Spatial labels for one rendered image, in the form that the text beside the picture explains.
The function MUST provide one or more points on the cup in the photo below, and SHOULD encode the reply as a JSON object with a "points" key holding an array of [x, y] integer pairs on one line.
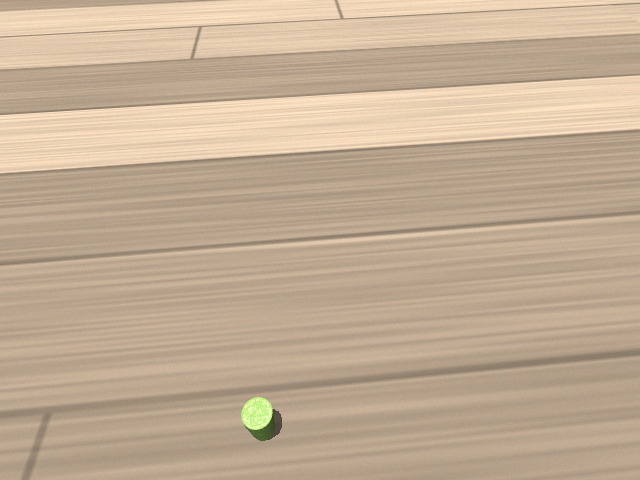
{"points": [[258, 417]]}

